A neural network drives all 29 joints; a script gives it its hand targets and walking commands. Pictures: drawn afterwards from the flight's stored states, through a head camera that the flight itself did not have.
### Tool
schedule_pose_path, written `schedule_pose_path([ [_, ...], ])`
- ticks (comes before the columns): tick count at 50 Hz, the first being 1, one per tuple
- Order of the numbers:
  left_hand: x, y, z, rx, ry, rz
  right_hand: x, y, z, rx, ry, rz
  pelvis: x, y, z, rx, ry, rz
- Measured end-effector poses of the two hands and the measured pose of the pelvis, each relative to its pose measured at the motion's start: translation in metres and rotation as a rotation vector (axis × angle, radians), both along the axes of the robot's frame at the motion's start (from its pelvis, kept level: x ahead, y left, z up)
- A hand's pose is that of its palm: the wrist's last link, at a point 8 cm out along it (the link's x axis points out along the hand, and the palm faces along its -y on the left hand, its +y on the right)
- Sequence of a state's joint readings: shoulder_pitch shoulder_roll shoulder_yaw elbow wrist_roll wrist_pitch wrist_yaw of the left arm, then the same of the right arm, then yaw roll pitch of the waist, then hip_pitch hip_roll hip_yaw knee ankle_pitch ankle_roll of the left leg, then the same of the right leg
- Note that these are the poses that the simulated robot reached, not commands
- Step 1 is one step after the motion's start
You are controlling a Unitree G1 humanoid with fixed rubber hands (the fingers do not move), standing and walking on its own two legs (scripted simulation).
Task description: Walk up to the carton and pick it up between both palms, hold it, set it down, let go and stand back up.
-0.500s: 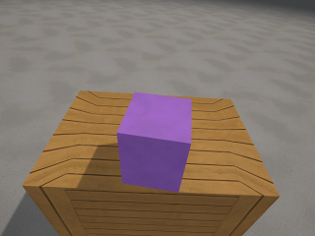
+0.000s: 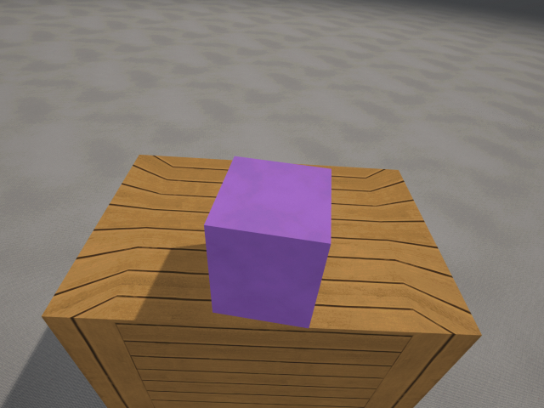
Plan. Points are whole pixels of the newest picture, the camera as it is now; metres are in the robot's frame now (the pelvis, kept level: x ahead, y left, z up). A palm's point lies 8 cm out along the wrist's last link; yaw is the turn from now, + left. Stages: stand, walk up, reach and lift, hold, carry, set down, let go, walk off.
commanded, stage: stand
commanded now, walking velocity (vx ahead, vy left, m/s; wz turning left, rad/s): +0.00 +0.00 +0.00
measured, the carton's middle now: (271, 241) +0.48 +0.01 -0.01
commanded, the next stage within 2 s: none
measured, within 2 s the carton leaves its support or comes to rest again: neither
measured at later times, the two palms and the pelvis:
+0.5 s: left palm out of the picture +0.06 +0.27 -0.14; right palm out of the picture +0.05 -0.27 -0.12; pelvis -0.01 +0.00 +0.00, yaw +0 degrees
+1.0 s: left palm out of the picture +0.05 +0.27 -0.14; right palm out of the picture +0.05 -0.27 -0.12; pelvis -0.01 +0.00 +0.00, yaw +0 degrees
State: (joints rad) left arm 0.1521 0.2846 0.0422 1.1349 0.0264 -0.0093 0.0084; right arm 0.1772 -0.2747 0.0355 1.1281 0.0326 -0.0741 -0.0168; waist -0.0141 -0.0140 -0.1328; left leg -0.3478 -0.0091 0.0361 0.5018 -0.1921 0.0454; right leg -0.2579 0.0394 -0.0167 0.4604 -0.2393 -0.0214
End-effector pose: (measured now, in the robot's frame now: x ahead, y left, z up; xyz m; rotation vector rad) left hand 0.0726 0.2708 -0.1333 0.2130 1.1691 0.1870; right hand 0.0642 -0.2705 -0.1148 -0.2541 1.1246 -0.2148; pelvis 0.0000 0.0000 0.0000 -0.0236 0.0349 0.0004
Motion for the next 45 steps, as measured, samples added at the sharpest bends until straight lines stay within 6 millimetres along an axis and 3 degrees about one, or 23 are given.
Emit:
schedule_pose_path([
  [45,-0.020,0.003,-0.005,-0.001,0.059,0.012,-0.016,0.000,-0.003,-0.002,0.049,-0.008,-0.007,0.002,0.000,-0.002,-0.009,0.000],
])
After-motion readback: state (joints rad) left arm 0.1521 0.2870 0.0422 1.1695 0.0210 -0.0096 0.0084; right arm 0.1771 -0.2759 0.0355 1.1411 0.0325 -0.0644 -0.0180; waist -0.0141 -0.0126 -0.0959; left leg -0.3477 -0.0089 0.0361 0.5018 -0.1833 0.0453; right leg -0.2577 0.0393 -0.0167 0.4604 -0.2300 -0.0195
